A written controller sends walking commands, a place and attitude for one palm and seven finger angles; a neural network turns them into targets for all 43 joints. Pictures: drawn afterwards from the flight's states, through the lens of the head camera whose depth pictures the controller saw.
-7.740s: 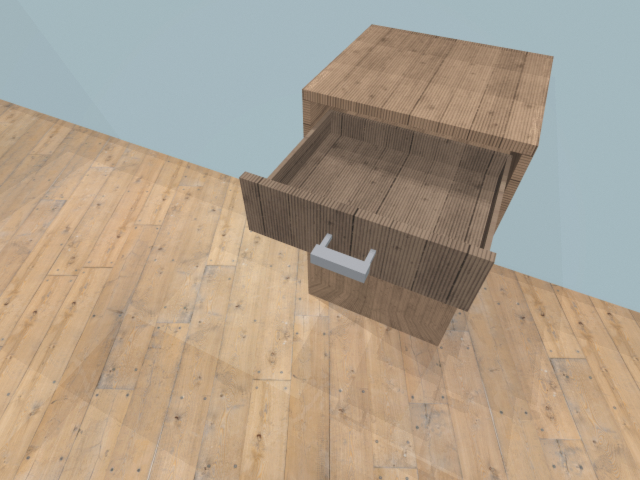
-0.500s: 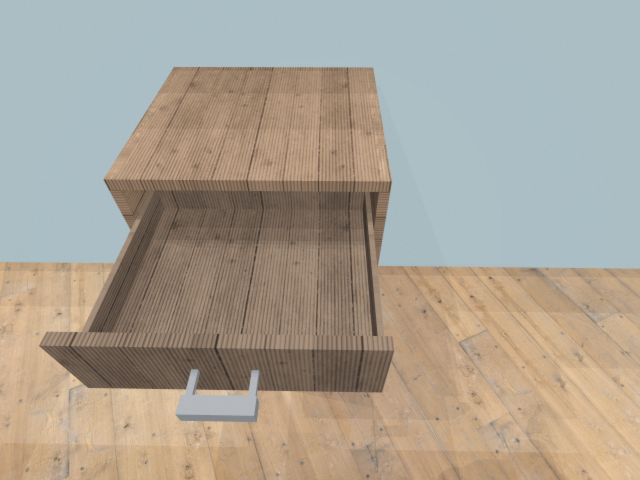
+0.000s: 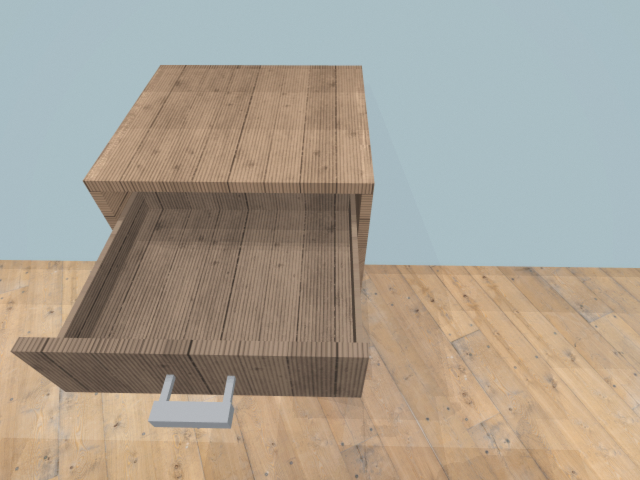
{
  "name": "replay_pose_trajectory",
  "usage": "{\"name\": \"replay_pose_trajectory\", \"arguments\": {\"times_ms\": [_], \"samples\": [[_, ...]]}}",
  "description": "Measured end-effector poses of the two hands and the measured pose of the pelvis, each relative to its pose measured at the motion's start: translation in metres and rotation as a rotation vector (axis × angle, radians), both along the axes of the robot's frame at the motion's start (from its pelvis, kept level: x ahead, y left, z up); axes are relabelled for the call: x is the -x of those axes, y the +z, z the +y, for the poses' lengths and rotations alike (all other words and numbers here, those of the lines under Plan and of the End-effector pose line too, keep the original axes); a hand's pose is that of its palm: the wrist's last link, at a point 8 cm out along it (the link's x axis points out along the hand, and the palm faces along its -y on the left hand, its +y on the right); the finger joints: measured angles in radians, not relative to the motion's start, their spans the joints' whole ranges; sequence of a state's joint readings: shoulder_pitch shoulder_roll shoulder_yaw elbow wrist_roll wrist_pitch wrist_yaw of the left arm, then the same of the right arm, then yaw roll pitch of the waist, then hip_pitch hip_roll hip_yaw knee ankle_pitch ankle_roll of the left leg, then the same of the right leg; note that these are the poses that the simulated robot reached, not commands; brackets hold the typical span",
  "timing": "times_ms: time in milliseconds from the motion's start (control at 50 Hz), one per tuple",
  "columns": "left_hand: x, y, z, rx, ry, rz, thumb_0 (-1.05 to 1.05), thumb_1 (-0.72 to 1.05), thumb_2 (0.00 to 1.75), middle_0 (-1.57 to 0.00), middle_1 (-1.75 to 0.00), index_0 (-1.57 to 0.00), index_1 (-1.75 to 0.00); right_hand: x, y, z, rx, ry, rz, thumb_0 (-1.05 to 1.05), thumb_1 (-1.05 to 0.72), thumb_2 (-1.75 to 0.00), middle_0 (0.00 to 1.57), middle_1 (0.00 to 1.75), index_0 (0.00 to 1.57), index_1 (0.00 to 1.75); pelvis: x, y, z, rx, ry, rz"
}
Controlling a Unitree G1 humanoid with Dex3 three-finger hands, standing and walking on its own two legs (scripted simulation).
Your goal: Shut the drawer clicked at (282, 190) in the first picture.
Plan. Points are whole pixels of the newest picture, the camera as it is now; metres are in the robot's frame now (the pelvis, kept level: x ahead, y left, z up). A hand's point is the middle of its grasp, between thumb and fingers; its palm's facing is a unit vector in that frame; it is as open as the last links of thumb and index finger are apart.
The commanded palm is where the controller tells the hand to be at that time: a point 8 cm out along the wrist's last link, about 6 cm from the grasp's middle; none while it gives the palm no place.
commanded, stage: shuffle to correct the standing spot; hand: left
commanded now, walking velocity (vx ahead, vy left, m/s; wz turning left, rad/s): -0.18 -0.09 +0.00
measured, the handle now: (196, 398) +0.23 +0.18 -0.05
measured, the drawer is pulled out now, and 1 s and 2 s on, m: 0.30 0.30 0.30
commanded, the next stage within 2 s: come to a stop and stand still in 0.06 s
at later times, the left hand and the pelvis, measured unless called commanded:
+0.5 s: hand out of the picture -0.01 +0.15 -0.17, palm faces +0.01 -0.98 -0.20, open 7.4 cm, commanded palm none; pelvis -0.04 -0.03 +0.00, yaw -1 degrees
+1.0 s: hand out of the picture +0.07 +0.22 -0.17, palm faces +0.02 -0.97 -0.24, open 7.3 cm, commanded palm none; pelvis +0.02 +0.04 -0.01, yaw +0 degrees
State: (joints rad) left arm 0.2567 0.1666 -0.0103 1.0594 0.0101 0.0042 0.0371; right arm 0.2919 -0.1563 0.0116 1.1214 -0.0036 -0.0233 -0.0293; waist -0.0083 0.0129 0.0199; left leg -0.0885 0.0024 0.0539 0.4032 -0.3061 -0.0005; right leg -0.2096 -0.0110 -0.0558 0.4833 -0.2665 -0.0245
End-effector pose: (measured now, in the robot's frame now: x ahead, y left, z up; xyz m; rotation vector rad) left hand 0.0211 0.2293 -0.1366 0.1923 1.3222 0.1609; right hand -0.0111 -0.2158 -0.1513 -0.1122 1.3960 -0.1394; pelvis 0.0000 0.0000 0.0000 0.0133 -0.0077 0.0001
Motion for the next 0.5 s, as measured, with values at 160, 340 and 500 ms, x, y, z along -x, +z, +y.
{"name": "replay_pose_trajectory", "arguments": {"times_ms": [160, 340, 500], "samples": [[0.008, -0.002, -0.010, -0.008, -0.009, 0.005, 0.01, 0.91, 0.90, -0.20, -0.30, -0.20, -0.30, 0.004, -0.001, -0.016, 0.014, -0.024, -0.025, 0.00, -0.91, -0.90, 0.20, 0.30, 0.20, 0.30, 0.018, -0.003, -0.013, -0.012, -0.014, 0.000], [0.021, 0.000, -0.023, -0.011, -0.026, -0.033, 0.01, 0.91, 0.90, -0.20, -0.30, -0.20, -0.30, 0.021, -0.002, -0.037, 0.013, -0.016, -0.042, 0.00, -0.91, -0.90, 0.20, 0.30, 0.20, 0.30, 0.037, -0.004, -0.027, -0.004, -0.010, -0.007], [0.036, -0.006, -0.026, 0.027, -0.002, -0.013, 0.01, 0.91, 0.90, -0.21, -0.30, -0.20, -0.30, 0.068, 0.007, -0.031, 0.021, -0.022, 0.061, 0.00, -0.91, -0.90, 0.20, 0.30, 0.20, 0.30, 0.037, -0.001, -0.026, 0.011, -0.009, 0.004]]}}
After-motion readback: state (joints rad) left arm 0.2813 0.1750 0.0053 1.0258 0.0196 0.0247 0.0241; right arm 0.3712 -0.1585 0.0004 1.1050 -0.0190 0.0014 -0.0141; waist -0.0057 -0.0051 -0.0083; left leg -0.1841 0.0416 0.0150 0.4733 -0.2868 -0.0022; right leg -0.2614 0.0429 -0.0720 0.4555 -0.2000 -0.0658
